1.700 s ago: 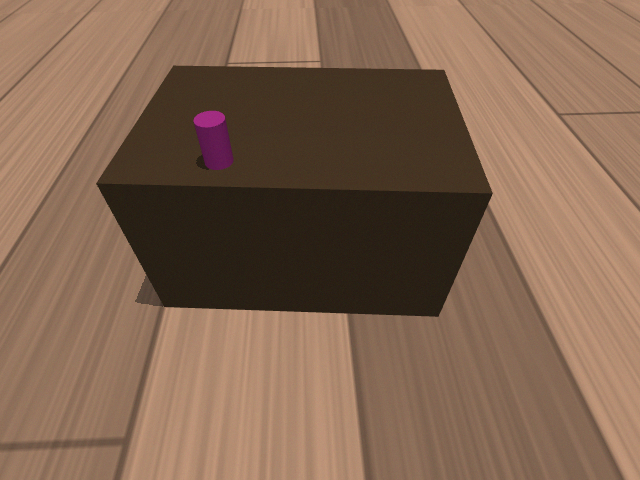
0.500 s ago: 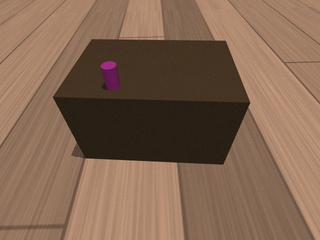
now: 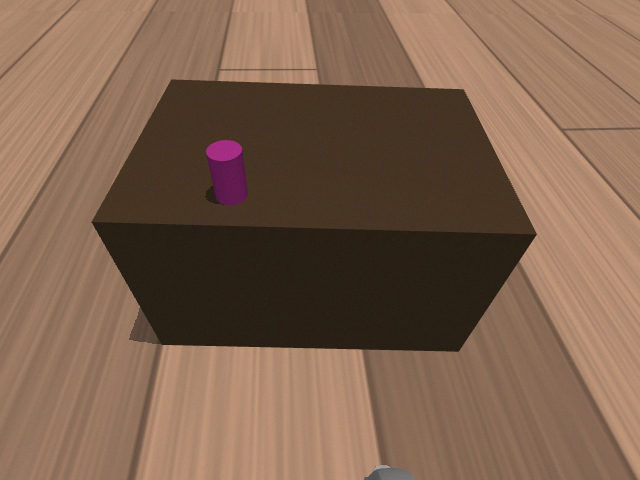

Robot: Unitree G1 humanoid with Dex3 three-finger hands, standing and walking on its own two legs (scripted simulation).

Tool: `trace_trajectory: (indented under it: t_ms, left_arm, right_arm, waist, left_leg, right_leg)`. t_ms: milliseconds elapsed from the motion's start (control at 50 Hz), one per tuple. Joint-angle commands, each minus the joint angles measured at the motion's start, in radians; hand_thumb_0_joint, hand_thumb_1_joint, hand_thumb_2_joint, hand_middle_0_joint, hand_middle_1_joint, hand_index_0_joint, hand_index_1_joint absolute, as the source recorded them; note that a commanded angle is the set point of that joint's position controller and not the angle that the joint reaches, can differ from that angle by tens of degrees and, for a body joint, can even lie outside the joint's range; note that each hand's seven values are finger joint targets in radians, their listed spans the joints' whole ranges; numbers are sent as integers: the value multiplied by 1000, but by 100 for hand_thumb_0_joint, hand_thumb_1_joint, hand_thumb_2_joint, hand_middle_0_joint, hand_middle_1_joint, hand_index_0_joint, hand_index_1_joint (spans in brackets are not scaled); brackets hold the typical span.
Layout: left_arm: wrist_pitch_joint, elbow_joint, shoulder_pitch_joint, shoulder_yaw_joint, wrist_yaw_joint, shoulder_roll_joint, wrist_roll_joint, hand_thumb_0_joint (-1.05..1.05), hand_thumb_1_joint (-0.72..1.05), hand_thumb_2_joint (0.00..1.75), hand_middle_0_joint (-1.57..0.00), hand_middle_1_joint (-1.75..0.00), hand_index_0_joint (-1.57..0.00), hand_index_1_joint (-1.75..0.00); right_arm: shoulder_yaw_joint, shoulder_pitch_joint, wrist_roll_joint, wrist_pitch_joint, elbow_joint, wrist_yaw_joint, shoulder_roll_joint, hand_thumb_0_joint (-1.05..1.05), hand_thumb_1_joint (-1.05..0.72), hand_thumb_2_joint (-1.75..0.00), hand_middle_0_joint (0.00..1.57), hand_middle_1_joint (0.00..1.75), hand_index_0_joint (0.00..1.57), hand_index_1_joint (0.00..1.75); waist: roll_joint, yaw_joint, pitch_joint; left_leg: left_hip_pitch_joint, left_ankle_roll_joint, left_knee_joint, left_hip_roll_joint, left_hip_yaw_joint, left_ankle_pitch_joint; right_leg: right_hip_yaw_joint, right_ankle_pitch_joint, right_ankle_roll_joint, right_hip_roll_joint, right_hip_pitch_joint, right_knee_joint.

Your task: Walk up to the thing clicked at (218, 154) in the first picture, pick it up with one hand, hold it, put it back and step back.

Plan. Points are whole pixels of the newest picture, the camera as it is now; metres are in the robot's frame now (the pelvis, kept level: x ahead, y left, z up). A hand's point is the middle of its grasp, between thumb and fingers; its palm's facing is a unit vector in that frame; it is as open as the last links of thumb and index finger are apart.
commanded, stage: walk up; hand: left
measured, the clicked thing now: (228, 173) +0.79 +0.21 -0.11
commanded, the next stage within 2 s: none
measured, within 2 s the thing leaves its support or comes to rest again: neither
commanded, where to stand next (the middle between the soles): +0.36 +0.01 m, yaw -2 degrees
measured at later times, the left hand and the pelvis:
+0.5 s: hand (131, 428) +0.24 +0.28 -0.14, palm faces -0.04 -0.93 -0.37, open 7.4 cm; pelvis +0.19 +0.01 -0.01, yaw -1 degrees
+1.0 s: hand (143, 347) +0.38 +0.31 -0.17, palm faces -0.08 -0.92 -0.38, open 7.4 cm; pelvis +0.30 +0.04 -0.02, yaw -3 degrees
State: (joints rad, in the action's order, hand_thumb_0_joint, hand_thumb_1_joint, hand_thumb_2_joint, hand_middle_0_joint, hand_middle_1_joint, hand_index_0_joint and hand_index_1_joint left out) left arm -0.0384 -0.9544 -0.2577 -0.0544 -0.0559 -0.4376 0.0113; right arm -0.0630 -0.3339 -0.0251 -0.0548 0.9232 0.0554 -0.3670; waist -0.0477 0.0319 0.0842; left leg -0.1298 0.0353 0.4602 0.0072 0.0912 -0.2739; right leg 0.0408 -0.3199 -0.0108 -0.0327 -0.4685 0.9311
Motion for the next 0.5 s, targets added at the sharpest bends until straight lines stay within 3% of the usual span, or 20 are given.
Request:
trace_trajectory:
  t_ms: [0,20,100,120,140,160,180,200,220,240,280,300,320,340,380,420,460,480]
  left_arm:
    - [-21,114,48,-47,-9,-169,6,0,90,90,-20,-30,-20,-30]
    - [-24,124,72,-48,-12,-160,8,0,90,90,-20,-30,-20,-30]
    - [-38,133,56,-54,-5,-137,8,0,90,90,-20,-30,-20,-30]
    - [-41,122,6,-58,1,-138,7,0,90,90,-20,-30,-20,-30]
    - [-47,101,-65,-69,9,-160,6,0,90,90,-20,-30,-20,-30]
    - [-55,88,-159,-89,20,-202,8,0,90,90,-20,-30,-20,-30]
    - [-63,99,-215,-114,32,-282,9,0,90,90,-20,-30,-20,-30]
    - [-60,116,-195,-108,32,-304,-4,0,90,90,-20,-30,-20,-30]
    - [-57,132,-151,-107,34,-310,-12,0,90,90,-20,-30,-20,-30]
    - [-53,141,-127,-101,37,-278,-22,0,90,90,-20,-30,-20,-30]
    - [-58,159,-77,-84,42,-234,-24,0,90,90,-20,-30,-20,-30]
    - [-61,162,-67,-79,42,-226,-22,0,90,90,-20,-30,-20,-30]
    - [-65,171,-56,-75,41,-221,-15,0,90,90,-20,-30,-20,-30]
    - [-67,177,-55,-74,40,-218,-14,0,90,90,-20,-30,-20,-30]
    - [-67,196,-43,-75,37,-227,-5,0,90,90,-20,-30,-20,-30]
    - [-67,212,-36,-77,32,-238,4,0,90,90,-20,-30,-20,-30]
    - [-63,226,-35,-77,24,-246,5,0,90,90,-20,-30,-20,-30]
    - [-59,225,-23,-77,21,-253,4,0,90,90,-20,-30,-20,-30]
  right_arm:
    - [-83,21,6,-38,-111,-20,-306,0,-90,-90,20,30,20,30]
    - [-82,-2,6,-38,-113,-19,-302,0,-90,-90,20,30,20,30]
    - [-75,-10,11,-25,-139,-20,-286,0,-90,-90,20,30,20,30]
    - [-72,-1,15,-21,-150,-22,-284,0,-90,-90,20,30,20,30]
    - [-62,-12,20,-18,-160,-22,-255,0,-90,-90,20,30,20,30]
    - [-42,-43,24,-19,-168,-23,-208,0,-90,-90,20,30,20,30]
    - [-20,-86,23,-19,-190,-22,-148,0,-90,-90,20,30,20,30]
    - [-37,-59,21,-6,-178,-29,-235,0,-90,-90,20,30,20,30]
    - [-47,-33,13,-3,-168,-38,-276,0,-90,-90,20,30,20,30]
    - [-50,-8,15,-7,-159,-39,-282,0,-90,-90,20,30,20,30]
    - [-43,-28,30,-4,-143,-28,-248,0,-90,-90,20,30,20,30]
    - [-43,-42,28,0,-138,-21,-233,0,-90,-90,20,30,20,30]
    - [-43,-56,23,1,-138,-15,-227,0,-90,-90,20,30,20,30]
    - [-45,-63,19,3,-137,-11,-222,0,-90,-90,20,30,20,30]
    - [-50,-28,15,6,-149,-1,-214,0,-90,-90,20,30,20,30]
    - [-57,18,11,2,-164,7,-210,0,-90,-90,20,30,20,30]
    - [-62,48,11,-14,-173,9,-212,0,-90,-90,20,30,20,30]
    - [-68,26,8,-20,-165,7,-213,0,-90,-90,20,30,20,30]
  waist:
    - [176,-1,47]
    - [163,11,43]
    - [141,-5,-26]
    - [112,-38,-46]
    - [30,-73,-102]
    - [-84,-121,-165]
    - [-285,-120,-218]
    - [-167,-127,-166]
    - [-130,-118,-107]
    - [-60,-112,-63]
    - [-54,-67,-21]
    - [-69,-49,-12]
    - [-78,-38,-18]
    - [-78,-39,-25]
    - [-103,-41,-15]
    - [-127,-53,-8]
    - [-126,-59,-25]
    - [-109,-40,-40]
  left_leg:
    - [-19,196,-244,257,-212,-16]
    - [-26,188,-228,245,-191,26]
    - [-23,153,-72,230,-147,285]
    - [-41,138,3,217,-129,332]
    - [-78,108,155,174,-89,384]
    - [-171,72,377,112,-50,304]
    - [-371,24,617,2,-19,-132]
    - [-482,15,686,-26,-78,-279]
    - [-491,8,726,20,-128,-299]
    - [-505,6,749,42,-169,-260]
    - [-444,4,689,72,-179,-170]
    - [-405,1,641,70,-166,-134]
    - [-376,-7,607,70,-143,-107]
    - [-356,-16,565,67,-120,-82]
    - [-345,-36,438,78,-82,-66]
    - [-296,-43,324,87,-66,-17]
    - [-217,-43,206,77,-52,11]
    - [-155,-39,173,67,-37,62]
  right_leg:
    - [-19,70,4,-62,-35,-190]
    - [-36,95,-1,-52,-5,-229]
    - [-101,132,-28,6,161,-344]
    - [-121,150,-34,26,244,-384]
    - [-123,156,-48,52,387,-435]
    - [-18,116,-76,-9,532,-469]
    - [377,63,-154,-267,665,-535]
    - [608,-29,-255,-376,626,-643]
    - [643,-10,-316,-409,542,-640]
    - [542,95,-313,-376,490,-636]
    - [312,223,-247,-274,377,-620]
    - [243,273,-222,-235,329,-613]
    - [191,310,-225,-215,297,-607]
    - [148,331,-222,-195,282,-598]
    - [89,237,-227,-180,244,-616]
    - [73,97,-221,-179,189,-632]
    - [76,83,-211,-185,164,-589]
    - [65,52,-196,-187,136,-562]
